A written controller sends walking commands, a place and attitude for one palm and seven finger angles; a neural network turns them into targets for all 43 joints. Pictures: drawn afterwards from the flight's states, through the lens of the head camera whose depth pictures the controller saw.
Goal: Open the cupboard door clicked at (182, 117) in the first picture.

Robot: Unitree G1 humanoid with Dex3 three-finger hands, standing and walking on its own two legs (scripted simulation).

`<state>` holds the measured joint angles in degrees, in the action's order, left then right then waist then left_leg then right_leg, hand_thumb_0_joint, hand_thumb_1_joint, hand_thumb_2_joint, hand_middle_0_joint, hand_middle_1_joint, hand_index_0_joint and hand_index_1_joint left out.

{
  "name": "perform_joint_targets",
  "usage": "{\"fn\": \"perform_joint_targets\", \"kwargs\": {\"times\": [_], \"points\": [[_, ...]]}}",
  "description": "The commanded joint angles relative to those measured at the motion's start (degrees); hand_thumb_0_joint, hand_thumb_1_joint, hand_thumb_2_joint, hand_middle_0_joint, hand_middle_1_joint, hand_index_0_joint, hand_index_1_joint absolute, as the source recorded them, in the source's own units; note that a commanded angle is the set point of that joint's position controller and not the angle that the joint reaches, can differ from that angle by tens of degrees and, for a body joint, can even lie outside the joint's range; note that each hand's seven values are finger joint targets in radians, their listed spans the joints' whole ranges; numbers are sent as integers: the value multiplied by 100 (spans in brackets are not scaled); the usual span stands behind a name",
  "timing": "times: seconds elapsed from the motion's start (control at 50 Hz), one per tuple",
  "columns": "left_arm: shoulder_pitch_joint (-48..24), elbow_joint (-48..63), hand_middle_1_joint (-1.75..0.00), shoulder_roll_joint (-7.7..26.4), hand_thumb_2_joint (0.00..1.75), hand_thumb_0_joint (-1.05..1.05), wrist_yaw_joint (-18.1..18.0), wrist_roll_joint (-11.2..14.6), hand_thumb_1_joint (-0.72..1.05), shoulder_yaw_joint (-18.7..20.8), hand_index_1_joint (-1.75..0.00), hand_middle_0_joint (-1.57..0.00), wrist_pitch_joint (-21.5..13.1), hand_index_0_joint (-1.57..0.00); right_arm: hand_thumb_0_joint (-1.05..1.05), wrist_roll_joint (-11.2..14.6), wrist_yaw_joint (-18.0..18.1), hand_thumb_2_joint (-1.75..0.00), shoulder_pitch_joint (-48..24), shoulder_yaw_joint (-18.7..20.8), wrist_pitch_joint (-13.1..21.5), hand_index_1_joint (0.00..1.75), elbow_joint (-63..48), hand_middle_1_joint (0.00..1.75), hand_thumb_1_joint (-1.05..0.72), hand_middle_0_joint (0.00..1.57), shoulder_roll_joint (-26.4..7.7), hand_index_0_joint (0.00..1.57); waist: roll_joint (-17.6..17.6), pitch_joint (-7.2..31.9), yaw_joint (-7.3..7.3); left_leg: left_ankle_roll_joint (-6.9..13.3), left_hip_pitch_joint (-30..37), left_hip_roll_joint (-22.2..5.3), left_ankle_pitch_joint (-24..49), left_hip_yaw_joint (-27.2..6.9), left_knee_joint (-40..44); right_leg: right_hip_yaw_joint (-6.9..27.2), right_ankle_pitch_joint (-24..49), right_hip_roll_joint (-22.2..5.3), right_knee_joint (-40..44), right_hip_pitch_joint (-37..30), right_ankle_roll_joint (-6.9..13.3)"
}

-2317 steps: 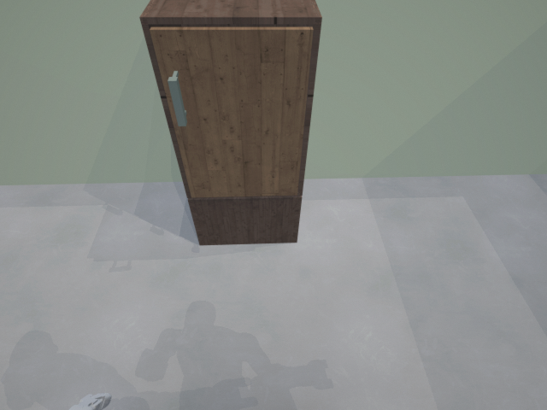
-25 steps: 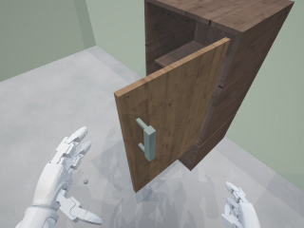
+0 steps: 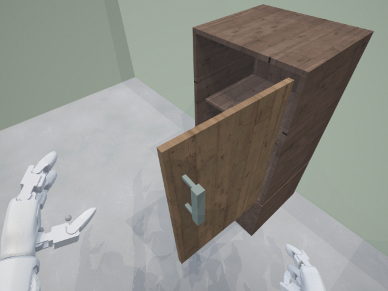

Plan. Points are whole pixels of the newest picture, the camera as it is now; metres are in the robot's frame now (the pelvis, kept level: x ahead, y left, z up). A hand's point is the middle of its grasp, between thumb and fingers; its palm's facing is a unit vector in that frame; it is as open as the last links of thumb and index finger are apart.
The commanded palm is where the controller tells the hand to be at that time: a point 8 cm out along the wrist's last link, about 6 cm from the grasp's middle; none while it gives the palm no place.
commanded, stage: draw the hand back to the body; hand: left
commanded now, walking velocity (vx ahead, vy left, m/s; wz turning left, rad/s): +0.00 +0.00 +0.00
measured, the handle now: (192, 200) +0.32 +0.05 +0.00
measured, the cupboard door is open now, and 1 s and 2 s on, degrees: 87 87 87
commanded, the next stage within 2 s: step back with the hand held close in 0.58 s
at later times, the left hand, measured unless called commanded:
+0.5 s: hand (58, 213) +0.19 +0.24 +0.15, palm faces +0.43 -0.81 -0.40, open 7.5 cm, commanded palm +0.14 +0.28 +0.17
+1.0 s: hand (52, 222) +0.17 +0.24 +0.15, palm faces +0.31 -0.80 -0.52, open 7.4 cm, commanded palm +0.11 +0.29 +0.18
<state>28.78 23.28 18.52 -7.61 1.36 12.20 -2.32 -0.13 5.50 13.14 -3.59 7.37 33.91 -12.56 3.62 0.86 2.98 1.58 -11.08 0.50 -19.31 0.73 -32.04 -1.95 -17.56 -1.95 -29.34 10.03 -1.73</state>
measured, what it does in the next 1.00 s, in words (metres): stands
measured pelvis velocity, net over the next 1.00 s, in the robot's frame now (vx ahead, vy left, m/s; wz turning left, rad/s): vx -0.03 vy -0.01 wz -0.02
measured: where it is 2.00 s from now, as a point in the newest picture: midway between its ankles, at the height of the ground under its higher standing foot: outside the picture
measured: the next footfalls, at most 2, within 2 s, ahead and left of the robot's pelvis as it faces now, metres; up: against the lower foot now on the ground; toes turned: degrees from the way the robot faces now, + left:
right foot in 1.90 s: -0.28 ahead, -0.12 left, +0.00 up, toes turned -1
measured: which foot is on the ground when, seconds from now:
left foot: down 0.00-1.00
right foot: down 0.00-1.00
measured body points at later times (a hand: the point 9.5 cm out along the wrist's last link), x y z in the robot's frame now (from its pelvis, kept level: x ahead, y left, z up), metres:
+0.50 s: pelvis +0.00 -0.02 +0.01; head -0.02 -0.04 +0.46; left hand +0.16 +0.28 +0.17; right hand +0.18 -0.24 -0.08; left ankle -0.02 +0.10 -0.73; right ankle -0.02 -0.14 -0.73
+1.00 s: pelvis -0.03 -0.01 +0.01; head -0.01 -0.02 +0.46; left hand +0.15 +0.28 +0.18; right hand +0.15 -0.26 -0.08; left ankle -0.02 +0.10 -0.73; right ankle -0.02 -0.14 -0.73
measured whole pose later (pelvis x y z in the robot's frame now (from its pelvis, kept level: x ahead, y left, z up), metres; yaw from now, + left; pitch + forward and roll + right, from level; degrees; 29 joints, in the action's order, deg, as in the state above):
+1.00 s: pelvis -0.03 -0.01 +0.01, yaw -1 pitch +0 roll -1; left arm 32.1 26.2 22.7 -6.1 2.4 20.7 -7.4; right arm 0.1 5.4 8.5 0.7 1.0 33.3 -14.3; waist 2.8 -3.1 0.4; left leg 0.7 -12.7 -0.7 -12.8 1.5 -25.7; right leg -1.3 -10.6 -0.7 -22.9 12.1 -0.9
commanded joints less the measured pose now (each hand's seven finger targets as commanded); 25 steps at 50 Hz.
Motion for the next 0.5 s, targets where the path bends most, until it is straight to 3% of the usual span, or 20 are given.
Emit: {"fn": "perform_joint_targets", "kwargs": {"times": [0.0, 0.06, 0.14, 0.18, 0.26, 0.36, 0.42, 0.44, 0.48], "points": [[-341, 1182, -30, 938, 76, 0, -60, 58, 58, 922, -30, -19, -400, -19, 0, -14, 43, -90, -759, 309, 303, 30, -849, 30, -90, 20, -606, 20, -33, 367, 87, -143, 256, -206, 2244, -74, 810, -138, 1594, 154, 497, -419, 269], [-456, 1153, -30, 1013, 81, 0, -49, 99, 69, 1107, -30, -19, -424, -19, 0, -18, 28, -90, -813, 327, 264, 30, -796, 30, -90, 20, -607, 20, -54, 255, 85, -132, 305, -201, 2248, -38, 918, -125, 1704, 157, 630, -543, 275], [-789, 1364, -30, 1306, 87, 0, -74, 102, 83, 1453, -30, -20, -491, -20, 0, -27, 22, -90, -876, 361, 259, 30, -713, 30, -90, 20, -632, 20, 244, 406, 120, -133, 502, -172, 2373, -10, 968, -90, 1811, 167, 750, -703, 291], [-857, 1312, -30, 1271, 90, 0, -75, 131, 90, 1503, -30, -20, -506, -20, 0, -21, 19, -90, -881, 369, 245, 30, -686, 30, -90, 20, -609, 20, 196, 316, 105, -135, 535, -173, 2308, -6, 1021, -97, 1764, 168, 784, -664, 273], [-600, 801, -30, 833, 90, 0, 20, 160, 90, 1122, -30, -20, -441, -20, 0, -14, -21, -90, -901, 409, 188, 30, -638, 30, -90, 20, -636, 20, -94, -41, 59, -91, 536, -188, 2157, 40, 1102, -108, 1713, 174, 913, -545, 239], [-776, 979, -30, 1072, 90, 0, 17, 152, 90, 1286, -30, -20, -496, -20, 0, -37, 0, -90, -978, 460, 142, 30, -661, 30, -90, 20, -658, 20, -301, 278, 111, -39, 640, -144, 1989, 70, 1127, -54, 1717, 165, 962, -725, 227], [-853, 1159, -30, 1187, 90, 0, -2, 138, 90, 1375, -30, -20, -544, -20, 0, -39, 19, -90, -1015, 446, 167, 30, -650, 30, -90, 20, -613, 20, -110, 359, 128, -38, 718, -115, 1955, 88, 1118, -24, 1703, 168, 1006, -745, 233], [-897, 1203, -30, 1298, 90, 0, -12, 125, 90, 1443, -30, -20, -543, -20, 0, -40, 34, -90, -1053, 438, 183, 30, -623, 30, -90, 20, -624, 20, 145, 347, 139, -45, 738, -103, 1950, 111, 1097, -2, 1723, 150, 1033, -756, 249], [-791, 1177, -30, 1228, 90, 0, -26, 135, 90, 1409, -30, -20, -563, -20, 0, -45, 39, -90, -1040, 421, 214, 30, -603, 30, -90, 20, -579, 20, 137, 284, 137, -49, 723, -95, 1949, 93, 1109, -15, 1720, 150, 1041, -726, 245]]}}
